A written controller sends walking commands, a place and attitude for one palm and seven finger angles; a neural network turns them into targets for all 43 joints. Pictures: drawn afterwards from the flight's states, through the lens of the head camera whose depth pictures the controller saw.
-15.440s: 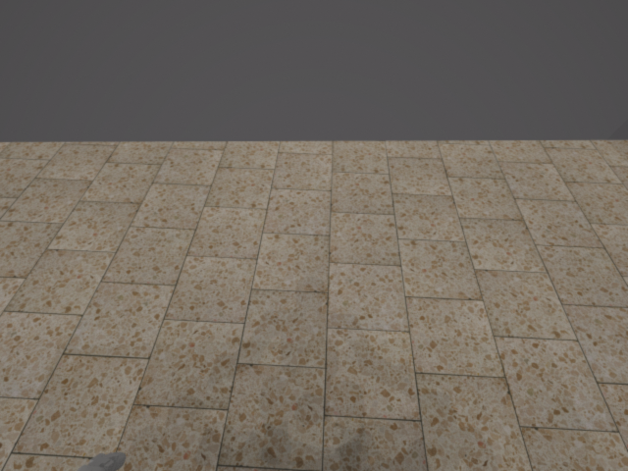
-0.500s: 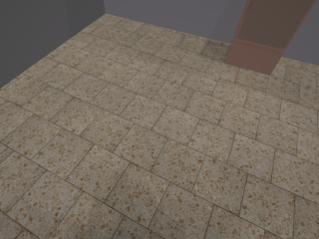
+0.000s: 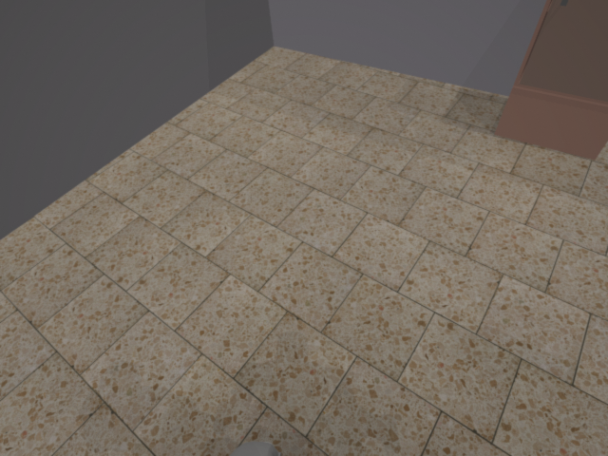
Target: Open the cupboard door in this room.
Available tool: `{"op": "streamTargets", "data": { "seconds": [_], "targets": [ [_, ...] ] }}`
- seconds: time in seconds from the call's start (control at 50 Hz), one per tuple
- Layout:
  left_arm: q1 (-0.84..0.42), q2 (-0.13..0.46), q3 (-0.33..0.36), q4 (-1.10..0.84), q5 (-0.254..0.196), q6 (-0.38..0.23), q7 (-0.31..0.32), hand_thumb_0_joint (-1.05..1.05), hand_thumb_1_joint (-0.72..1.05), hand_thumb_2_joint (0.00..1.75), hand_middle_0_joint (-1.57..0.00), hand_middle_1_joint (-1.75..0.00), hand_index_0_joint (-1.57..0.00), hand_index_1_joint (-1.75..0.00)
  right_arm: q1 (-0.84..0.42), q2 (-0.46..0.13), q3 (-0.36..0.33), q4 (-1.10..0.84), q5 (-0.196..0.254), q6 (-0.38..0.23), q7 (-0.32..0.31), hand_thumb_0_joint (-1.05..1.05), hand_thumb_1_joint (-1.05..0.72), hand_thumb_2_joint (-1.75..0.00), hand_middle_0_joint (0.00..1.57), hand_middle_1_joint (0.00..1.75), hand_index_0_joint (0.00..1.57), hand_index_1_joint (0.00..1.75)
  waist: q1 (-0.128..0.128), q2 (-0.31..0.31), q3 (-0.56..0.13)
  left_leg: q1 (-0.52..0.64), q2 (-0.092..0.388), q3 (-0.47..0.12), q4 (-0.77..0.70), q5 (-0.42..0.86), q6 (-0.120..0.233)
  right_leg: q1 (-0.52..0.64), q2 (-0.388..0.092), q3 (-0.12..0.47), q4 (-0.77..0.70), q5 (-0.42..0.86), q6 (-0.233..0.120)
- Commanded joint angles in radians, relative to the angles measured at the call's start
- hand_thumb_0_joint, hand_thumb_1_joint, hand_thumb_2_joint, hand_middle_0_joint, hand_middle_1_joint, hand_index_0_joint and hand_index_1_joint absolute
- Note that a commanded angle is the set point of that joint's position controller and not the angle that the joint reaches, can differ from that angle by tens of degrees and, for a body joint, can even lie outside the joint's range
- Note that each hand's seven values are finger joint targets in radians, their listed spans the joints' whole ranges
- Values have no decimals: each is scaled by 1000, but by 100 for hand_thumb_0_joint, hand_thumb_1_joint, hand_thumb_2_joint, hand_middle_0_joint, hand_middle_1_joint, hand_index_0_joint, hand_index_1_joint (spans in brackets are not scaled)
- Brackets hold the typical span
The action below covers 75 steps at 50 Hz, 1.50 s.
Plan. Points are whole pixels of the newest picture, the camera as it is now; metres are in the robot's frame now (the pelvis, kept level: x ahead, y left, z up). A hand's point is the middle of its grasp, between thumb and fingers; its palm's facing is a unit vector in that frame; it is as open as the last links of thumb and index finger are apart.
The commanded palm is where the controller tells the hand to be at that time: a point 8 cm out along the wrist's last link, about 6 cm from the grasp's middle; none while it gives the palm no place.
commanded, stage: stand and wait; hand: left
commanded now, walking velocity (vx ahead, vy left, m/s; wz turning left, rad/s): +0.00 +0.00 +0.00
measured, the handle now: out of the picture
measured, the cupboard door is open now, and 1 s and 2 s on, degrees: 0 0 0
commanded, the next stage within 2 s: turn or walk to find it in 0.08 s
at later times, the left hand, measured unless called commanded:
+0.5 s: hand out of the picture -0.01 +0.20 -0.17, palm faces +0.17 -0.94 -0.28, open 7.4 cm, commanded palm none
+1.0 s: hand out of the picture -0.10 +0.22 -0.19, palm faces +0.38 -0.89 -0.23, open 7.4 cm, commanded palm none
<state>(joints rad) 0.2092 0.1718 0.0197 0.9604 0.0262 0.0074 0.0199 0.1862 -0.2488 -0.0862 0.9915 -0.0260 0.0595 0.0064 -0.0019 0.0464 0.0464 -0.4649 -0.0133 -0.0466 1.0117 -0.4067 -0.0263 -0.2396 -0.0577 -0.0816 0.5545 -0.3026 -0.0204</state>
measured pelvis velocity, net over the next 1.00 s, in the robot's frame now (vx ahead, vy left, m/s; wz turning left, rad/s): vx -0.07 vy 0.00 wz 0.36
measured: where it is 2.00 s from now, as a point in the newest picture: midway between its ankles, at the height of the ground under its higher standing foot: outside the picture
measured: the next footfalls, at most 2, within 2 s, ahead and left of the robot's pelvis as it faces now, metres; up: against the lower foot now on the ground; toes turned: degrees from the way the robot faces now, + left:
left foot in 0.22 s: -0.01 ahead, +0.14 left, +0.00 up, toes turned +5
right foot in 0.50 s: +0.03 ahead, -0.12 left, +0.00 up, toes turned +3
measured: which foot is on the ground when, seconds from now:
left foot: up 0.00-0.20, down 0.22-0.52, up 0.54-0.88, down 0.90-1.00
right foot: down 0.00-0.24, up 0.26-0.48, down 0.50-0.90, up 0.92-1.00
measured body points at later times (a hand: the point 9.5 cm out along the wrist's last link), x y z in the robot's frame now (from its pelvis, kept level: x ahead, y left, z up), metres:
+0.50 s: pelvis -0.02 -0.01 -0.01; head +0.01 -0.02 +0.44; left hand -0.02 +0.25 -0.15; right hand +0.08 -0.24 -0.16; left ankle -0.04 +0.14 -0.74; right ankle -0.01 -0.12 -0.74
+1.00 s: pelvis -0.07 +0.00 -0.01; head -0.04 +0.04 +0.44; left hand -0.12 +0.26 -0.17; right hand +0.10 -0.20 -0.14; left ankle -0.10 +0.11 -0.74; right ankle -0.03 -0.12 -0.69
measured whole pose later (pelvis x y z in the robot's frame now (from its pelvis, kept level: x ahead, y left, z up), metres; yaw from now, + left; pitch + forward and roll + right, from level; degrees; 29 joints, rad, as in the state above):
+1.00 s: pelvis -0.07 +0.00 -0.01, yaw +21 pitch -1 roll +0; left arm 0.21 0.26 0.06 0.99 0.02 0.06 0.02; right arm 0.16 -0.19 -0.05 0.96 -0.03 0.02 0.01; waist 0.02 -0.05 0.09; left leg -0.28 0.02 0.06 0.61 -0.31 0.02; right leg -0.41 -0.12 -0.11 0.96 -0.50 0.06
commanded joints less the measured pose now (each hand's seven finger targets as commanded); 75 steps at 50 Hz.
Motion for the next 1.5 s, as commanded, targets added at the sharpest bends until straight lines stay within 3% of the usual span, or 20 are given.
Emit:
{"op": "streamTargets", "data": {
  "seconds": [0.0, 0.14, 0.24, 0.34, 0.44, 0.46, 0.5, 0.52, 0.6, 0.76, 0.84, 0.86, 0.88, 0.9, 1.02, 1.14, 1.26, 1.32, 1.4, 1.48],
  "targets": [
    [35, 176, 39, -35, 1, -26, 9, 0, 90, 90, -20, -30, -20, -30, 24, -28, 10, -32, 11, -22, -7, 0, -90, -90, 20, 30, 20, 30, 11, -219, -4, 40, 32, 34, -66, -6, -13, 20, -211, 171, -241, 319, -108],
    [113, 201, 48, 57, -6, -23, 16, 0, 90, 90, -20, -30, -20, -30, 6, -15, 37, 6, 23, -50, -22, 0, -90, -90, 20, 30, 20, 30, 29, -220, -84, 221, 32, 81, -536, 102, -7, 146, -217, 164, -122, 538, -94],
    [30, 107, 25, 27, -16, 6, 11, 0, 90, 90, -20, -30, -20, -30, 46, -133, 14, 32, 10, -63, -36, 0, -90, -90, 20, 30, 20, 30, -21, 255, -57, 369, 337, -237, -699, 694, 202, -162, -27, -6, 257, -230, 71],
    [19, 102, 33, 30, -16, 11, -3, 0, 90, 90, -20, -30, -20, -30, 7, -131, 6, 14, 6, -55, -41, 0, -90, -90, 20, 30, 20, 30, -7, 117, -41, 363, 262, -169, -641, 733, 196, -192, -11, 27, 304, -201, 78],
    [118, 109, 36, 40, -18, -5, -1, 0, 90, 90, -20, -30, -20, -30, -23, -142, -9, -19, 10, -44, -29, 0, -90, -90, 20, 30, 20, 30, 33, 85, -89, 263, 185, -169, -548, 597, 133, 42, 17, -6, -74, 44, 83],
    [150, 138, 40, 44, -13, -14, 3, 0, 90, 90, -20, -30, -20, -30, -25, -118, -7, -28, 16, -46, -25, 0, -90, -90, 20, 30, 20, 30, 46, 17, -103, 186, 142, -134, -488, 464, 88, 144, -34, 29, -177, 148, 75],
    [155, 275, 69, 19, 2, -20, 9, 0, 90, 90, -20, -30, -20, -30, -38, -54, 1, -77, 18, -40, -14, 0, -90, -90, 20, 30, 20, 30, 65, -332, -69, -51, -30, 26, -141, -153, 2, 188, -389, 342, -258, 333, -98],
    [146, 259, 73, 13, -4, -22, 12, 0, 90, 90, -20, -30, -20, -30, -63, -79, -8, -73, 10, -22, -16, 0, -90, -90, 20, 30, 20, 30, 73, -346, -38, -52, 9, -32, 21, -181, 8, 81, -401, 371, -283, 284, -138],
    [8, 198, 52, -45, 1, -18, 14, 0, 90, 90, -20, -30, -20, -30, -14, -50, -4, -44, 9, -7, 4, 0, -90, -90, 20, 30, 20, 30, 1, -199, 17, -39, 42, 9, 174, -24, -14, 1, -284, 127, -236, 291, -101],
    [78, 258, 72, -37, 9, -12, 13, 0, 90, 90, -20, -30, -20, -30, -91, -36, 17, -91, 17, -21, 10, 0, -90, -90, 20, 30, 20, 30, 60, -243, -36, 42, 47, 102, -170, -76, -26, 119, -313, 66, -181, 413, -128],
    [49, 258, 77, -36, -4, -2, 8, 0, 90, 90, -20, -30, -20, -30, 3, -54, 17, -73, 17, -39, 7, 0, -90, -90, 20, 30, 20, 30, 9, -191, -93, 248, 43, 137, -520, 141, -10, 69, -277, -18, -33, 375, -45],
    [52, 229, 73, -45, -13, 7, 4, 0, 90, 90, -20, -30, -20, -30, 38, -103, 6, -70, 14, -49, 7, 0, -90, -90, 20, 30, 20, 30, -17, -60, -112, 372, 104, 55, -619, 256, 15, -45, -230, -62, 83, 244, 9],
    [55, 163, 62, -81, -17, 14, -2, 0, 90, 90, -20, -30, -20, -30, 71, -204, -16, -78, 4, -55, 3, 0, -90, -90, 20, 30, 20, 30, -30, 236, -99, 450, 348, -276, -680, 492, 122, -277, -94, -110, 279, -163, 86],
    [-14, 151, 47, -112, -9, 19, -2, 0, 90, 90, -20, -30, -20, -30, 114, -247, -25, -67, 5, -45, 0, 0, -90, -90, 20, 30, 20, 30, -63, 224, -78, 364, 442, -332, -715, 543, 219, -289, -59, -45, 428, -344, 84],
    [-5, 145, 55, -51, -9, 26, -13, 0, 90, 90, -20, -30, -20, -30, -9, -146, 1, -87, 7, -57, -23, 0, -90, -90, 20, 30, 20, 30, -2, 91, -64, 309, 252, -150, -707, 431, 178, -287, -43, 53, 525, -104, 94],
    [-57, 127, 47, -79, -14, 21, -7, 0, 90, 90, -20, -30, -20, -30, 54, -151, -13, -72, 2, -49, -20, 0, -90, -90, 20, 30, 20, 30, -37, 88, -79, 351, 259, -216, -679, 487, 204, -239, -10, 49, 344, -159, 97],
    [79, 133, 49, -52, -20, 2, 2, 0, 90, 90, -20, -30, -20, -30, -2, -139, -22, -95, 7, -36, -12, 0, -90, -90, 20, 30, 20, 30, 28, 81, -110, 175, 179, -228, -569, 423, 140, 82, 21, 14, -109, 51, 81],
    [88, 285, 77, -77, -4, -11, 14, 0, 90, 90, -20, -30, -20, -30, -28, -63, -14, -141, 9, -27, -5, 0, -90, -90, 20, 30, 20, 30, 57, -336, -54, -120, -29, -14, -86, -163, 2, 115, -423, 406, -313, 120, -120],
    [-56, 183, 56, -113, -7, -16, 13, 0, 90, 90, -20, -30, -20, -30, 36, -56, -18, -71, 1, -3, 10, 0, -90, -90, 20, 30, 20, 30, -27, -178, 20, -95, 27, -18, 214, 19, -11, -9, -261, 151, -263, 163, -84],
    [10, 182, 57, -94, -2, -22, 15, 0, 90, 90, -20, -30, -20, -30, 17, -52, -10, -68, 3, -3, 11, 0, -90, -90, 20, 30, 20, 30, 6, -202, -13, -82, 43, 21, 146, 28, -39, 73, -261, 98, -243, 272, -91]
  ]
}}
